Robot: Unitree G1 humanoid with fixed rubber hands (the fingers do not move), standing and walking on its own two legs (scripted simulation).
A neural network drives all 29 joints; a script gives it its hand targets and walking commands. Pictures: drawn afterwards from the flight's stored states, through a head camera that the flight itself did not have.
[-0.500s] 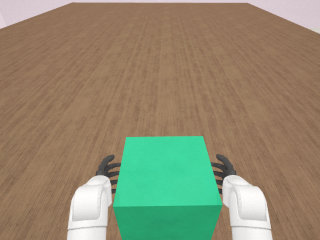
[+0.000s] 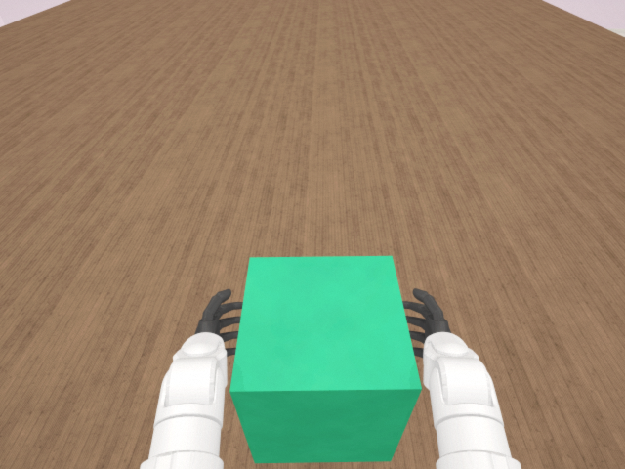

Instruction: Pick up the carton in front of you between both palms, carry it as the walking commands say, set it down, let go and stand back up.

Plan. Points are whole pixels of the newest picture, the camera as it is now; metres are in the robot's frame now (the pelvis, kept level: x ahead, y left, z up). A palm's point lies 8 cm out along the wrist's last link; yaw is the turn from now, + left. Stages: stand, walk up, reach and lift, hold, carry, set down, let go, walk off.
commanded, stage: carry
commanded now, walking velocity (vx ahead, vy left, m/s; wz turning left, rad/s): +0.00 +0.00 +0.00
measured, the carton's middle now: (321, 361) +0.32 +0.00 -0.04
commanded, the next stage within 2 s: hold in 0.50 s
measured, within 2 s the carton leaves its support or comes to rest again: neither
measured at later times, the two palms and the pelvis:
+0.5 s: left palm (203, 340) +0.30 +0.16 +0.05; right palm (429, 339) +0.30 -0.14 +0.04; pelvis +0.01 +0.01 +0.00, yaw +0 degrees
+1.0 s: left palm (193, 341) +0.29 +0.17 +0.05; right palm (424, 335) +0.30 -0.13 +0.05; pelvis +0.01 +0.01 +0.01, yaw +1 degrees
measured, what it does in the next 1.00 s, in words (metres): stands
